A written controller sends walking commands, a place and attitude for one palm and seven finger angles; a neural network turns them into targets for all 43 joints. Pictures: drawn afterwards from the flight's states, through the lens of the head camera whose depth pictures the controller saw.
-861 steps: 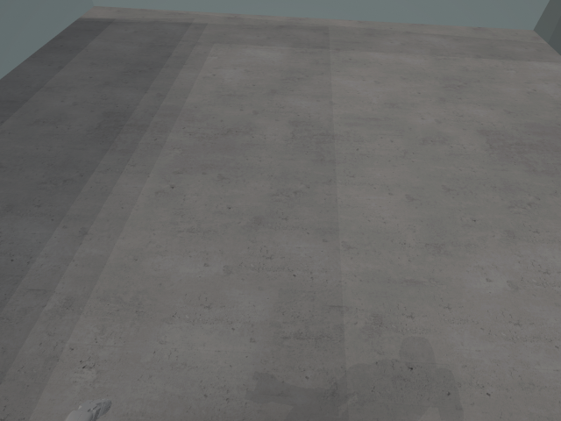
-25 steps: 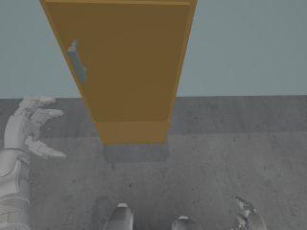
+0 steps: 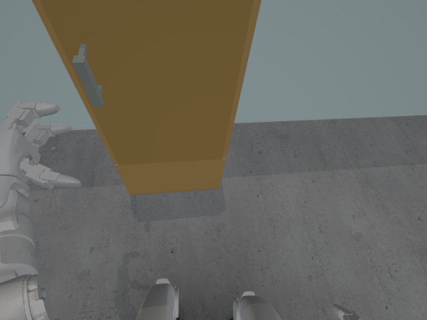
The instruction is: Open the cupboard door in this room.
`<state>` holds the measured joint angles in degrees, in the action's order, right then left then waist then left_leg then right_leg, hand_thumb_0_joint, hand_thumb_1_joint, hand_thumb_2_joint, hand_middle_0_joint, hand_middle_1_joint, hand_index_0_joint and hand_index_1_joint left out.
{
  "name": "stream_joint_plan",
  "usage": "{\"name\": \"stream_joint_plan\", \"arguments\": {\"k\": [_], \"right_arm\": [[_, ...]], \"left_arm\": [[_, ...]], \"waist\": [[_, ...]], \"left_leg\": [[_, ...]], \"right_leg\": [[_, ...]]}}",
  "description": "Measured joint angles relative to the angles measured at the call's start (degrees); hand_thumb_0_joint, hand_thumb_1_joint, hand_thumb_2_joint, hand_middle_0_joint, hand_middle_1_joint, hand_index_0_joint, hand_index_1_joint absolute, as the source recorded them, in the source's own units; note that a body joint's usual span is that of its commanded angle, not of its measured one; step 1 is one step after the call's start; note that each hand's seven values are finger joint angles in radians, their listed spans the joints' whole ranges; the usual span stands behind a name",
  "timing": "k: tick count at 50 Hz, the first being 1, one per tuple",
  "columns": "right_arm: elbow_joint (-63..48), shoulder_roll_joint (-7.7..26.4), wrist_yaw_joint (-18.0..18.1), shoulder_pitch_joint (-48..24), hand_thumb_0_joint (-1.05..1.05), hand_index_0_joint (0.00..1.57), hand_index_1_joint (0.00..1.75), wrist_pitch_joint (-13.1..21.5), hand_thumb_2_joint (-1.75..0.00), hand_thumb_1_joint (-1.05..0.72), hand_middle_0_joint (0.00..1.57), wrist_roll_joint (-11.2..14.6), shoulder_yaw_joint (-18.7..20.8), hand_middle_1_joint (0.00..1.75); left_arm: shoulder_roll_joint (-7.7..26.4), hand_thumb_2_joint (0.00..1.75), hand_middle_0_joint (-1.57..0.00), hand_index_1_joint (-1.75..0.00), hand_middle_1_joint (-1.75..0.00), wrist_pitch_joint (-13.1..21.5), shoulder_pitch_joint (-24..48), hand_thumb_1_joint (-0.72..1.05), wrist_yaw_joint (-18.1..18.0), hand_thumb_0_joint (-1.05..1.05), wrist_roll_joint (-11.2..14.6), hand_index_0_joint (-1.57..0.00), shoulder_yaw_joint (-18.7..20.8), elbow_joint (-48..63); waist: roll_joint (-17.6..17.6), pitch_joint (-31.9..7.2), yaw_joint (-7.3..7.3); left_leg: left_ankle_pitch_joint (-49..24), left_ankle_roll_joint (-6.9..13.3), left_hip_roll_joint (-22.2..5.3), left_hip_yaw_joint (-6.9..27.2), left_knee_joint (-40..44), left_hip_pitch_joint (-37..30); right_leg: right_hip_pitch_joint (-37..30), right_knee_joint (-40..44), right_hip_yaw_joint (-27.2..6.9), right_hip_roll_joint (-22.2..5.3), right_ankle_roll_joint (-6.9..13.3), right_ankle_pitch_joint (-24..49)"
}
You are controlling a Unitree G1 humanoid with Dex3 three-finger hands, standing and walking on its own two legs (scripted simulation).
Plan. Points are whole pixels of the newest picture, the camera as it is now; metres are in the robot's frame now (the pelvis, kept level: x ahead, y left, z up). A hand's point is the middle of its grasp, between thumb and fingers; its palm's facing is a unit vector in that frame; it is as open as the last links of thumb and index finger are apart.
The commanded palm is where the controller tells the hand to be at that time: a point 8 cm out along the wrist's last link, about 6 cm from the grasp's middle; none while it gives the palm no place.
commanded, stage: move the hooked fingers beside the handle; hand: left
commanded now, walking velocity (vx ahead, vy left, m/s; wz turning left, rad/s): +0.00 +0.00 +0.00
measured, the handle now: (90, 77) +0.59 +0.28 +0.05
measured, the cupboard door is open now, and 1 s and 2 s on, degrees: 0 0 0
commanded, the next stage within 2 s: slide the fingers in behind the handle in 1.62 s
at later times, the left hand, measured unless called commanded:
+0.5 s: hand (53, 116) +0.46 +0.32 +0.06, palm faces +0.14 -0.99 -0.02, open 14.0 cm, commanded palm +0.45 +0.35 +0.05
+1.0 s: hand (57, 95) +0.53 +0.34 +0.05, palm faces +0.13 -0.99 -0.02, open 14.0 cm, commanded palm +0.52 +0.35 +0.05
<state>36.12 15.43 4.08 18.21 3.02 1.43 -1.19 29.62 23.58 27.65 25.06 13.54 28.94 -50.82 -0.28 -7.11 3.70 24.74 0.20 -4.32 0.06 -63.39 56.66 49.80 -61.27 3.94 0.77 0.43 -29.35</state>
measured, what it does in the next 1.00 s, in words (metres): stands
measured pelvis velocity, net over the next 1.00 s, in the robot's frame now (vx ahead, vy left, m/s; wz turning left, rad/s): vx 0.00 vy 0.02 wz -0.06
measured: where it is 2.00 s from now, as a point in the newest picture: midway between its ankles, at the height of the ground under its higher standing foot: outside the picture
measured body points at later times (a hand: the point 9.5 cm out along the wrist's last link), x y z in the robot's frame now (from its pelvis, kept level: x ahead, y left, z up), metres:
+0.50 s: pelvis -0.01 +0.00 -0.02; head +0.13 +0.04 +0.41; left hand +0.45 +0.37 +0.07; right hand +0.02 -0.28 -0.12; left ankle +0.05 +0.12 -0.66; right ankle +0.00 -0.12 -0.66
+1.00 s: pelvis +0.00 +0.02 -0.03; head +0.19 +0.06 +0.37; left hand +0.52 +0.39 +0.05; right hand -0.01 -0.25 -0.12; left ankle +0.05 +0.12 -0.66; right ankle +0.00 -0.12 -0.66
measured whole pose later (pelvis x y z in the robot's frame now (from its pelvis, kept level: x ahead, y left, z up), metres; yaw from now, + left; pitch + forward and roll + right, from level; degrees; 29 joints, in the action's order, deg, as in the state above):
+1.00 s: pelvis +0.00 +0.02 -0.03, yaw -4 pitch +29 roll -7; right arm 34.0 16.0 3.2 20.8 -4.0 0.0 -5.5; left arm 53.9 17.0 58.4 26.8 3.2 35.9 -72.3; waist -1.2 -5.1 11.9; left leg 26.9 1.5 -6.1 1.6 -72.5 74.9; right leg 66.4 -66.9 4.7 2.7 -0.8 -29.6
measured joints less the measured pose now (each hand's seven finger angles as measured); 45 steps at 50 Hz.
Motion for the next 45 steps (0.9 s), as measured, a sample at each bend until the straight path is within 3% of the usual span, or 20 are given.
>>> {"name": "stream_joint_plan", "arguments": {"k": [8,27,45], "right_arm": [[-0.39,-0.07,-0.27,-0.19,0.01,0.21,0.3,-1.49,-0.9,-0.91,0.2,-0.41,-0.73,0.3],[0.34,1.21,-0.23,1.64,0.0,0.21,0.3,-4.55,-0.9,-0.91,0.2,-0.86,-1.77,0.3],[-1.98,1.29,-0.2,1.76,0.0,0.21,0.3,-6.2,-0.9,-0.91,0.21,-1.2,-4.6,0.3]], "left_arm": [[3.38,0.3,-0.31,-1.2,-1.2,0.42,7.41,-0.5,-0.76,-0.01,-2.75,-0.3,1.42,-8.07],[14.18,0.3,-0.3,-1.2,-1.2,-0.66,19.99,-0.5,0.88,-0.01,-5.97,-0.3,4.86,-18.21],[25.08,0.3,-0.3,-1.2,-1.2,-5.74,32.38,-0.5,0.89,-0.01,-10.91,-0.3,6.14,-24.5]], "waist": [[0.08,0.01,1.33],[-0.08,0.81,4.68],[-0.81,1.95,8.71]], "left_leg": [[0.04,0.21,-0.21,-0.04,-1.23,2.54],[0.85,0.4,-1.07,0.98,-5.23,10.02],[1.94,1.03,-1.81,1.96,-9.16,17.72]], "right_leg": [[2.54,-1.09,-0.12,0.17,-0.17,0.1],[9.28,-3.8,0.55,1.09,-0.3,-0.08],[16.01,-5.95,1.18,1.91,-0.89,-0.26]]}}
